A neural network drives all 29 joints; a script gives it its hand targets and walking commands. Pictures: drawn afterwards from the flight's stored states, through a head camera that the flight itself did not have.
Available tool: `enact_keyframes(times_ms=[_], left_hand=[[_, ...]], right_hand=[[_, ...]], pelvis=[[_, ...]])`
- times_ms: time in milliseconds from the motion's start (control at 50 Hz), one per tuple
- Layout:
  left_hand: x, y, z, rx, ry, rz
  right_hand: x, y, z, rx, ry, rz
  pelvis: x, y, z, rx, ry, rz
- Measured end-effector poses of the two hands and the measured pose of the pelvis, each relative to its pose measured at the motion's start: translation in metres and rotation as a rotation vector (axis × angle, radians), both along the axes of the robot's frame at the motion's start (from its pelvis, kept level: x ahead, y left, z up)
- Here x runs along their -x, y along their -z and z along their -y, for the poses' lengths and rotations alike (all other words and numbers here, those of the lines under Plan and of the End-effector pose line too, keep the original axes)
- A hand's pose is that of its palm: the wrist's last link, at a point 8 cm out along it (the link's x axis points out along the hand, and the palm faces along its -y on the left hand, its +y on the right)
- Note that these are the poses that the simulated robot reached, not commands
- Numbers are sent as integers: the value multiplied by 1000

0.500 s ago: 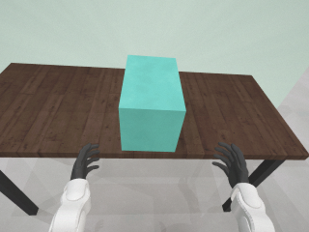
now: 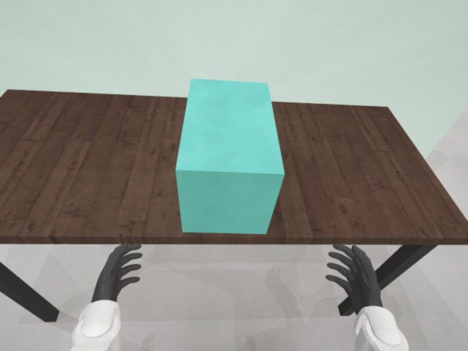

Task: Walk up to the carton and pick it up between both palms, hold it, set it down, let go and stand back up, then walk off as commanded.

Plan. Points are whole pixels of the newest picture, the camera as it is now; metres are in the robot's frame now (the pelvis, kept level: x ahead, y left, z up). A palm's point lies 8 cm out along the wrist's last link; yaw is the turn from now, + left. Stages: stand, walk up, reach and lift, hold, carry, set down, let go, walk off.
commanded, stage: set down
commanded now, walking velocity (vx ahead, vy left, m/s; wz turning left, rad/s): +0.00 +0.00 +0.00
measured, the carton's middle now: (227, 153) +0.52 +0.02 +0.03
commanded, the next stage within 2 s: let go in 0.98 s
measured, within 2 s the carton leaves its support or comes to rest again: neither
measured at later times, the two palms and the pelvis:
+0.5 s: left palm (109, 305) +0.21 +0.21 -0.03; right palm (355, 318) +0.19 -0.21 -0.03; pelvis +0.01 +0.00 +0.00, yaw +0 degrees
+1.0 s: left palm (111, 322) +0.19 +0.21 -0.07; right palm (351, 335) +0.17 -0.21 -0.07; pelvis +0.03 +0.00 +0.00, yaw +0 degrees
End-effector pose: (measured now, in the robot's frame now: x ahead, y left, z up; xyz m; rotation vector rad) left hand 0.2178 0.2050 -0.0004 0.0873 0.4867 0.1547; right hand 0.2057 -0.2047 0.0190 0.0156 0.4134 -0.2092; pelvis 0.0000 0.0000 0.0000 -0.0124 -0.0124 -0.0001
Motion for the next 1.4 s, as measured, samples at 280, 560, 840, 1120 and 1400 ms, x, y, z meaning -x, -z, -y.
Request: enact_keyframes(times_ms=[280,560,840,1120,1400], left_hand=[[4,13,-2,9,11,-60],[12,37,-3,7,14,-175],[20,56,-4,11,15,-247],[22,70,-6,1,9,-316],[21,75,-7,5,19,-327]], right_hand=[[8,31,2,21,-12,-103],[20,61,3,35,-41,-193],[32,81,4,48,-50,-262],[29,96,4,69,-83,-310],[35,110,2,65,-94,-354]], pelvis=[[-10,0,-1,2,0,-13],[-16,-1,-1,2,0,-21],[-21,0,-1,1,0,-25],[-31,0,2,-2,0,-33],[-36,0,1,-1,0,-41]])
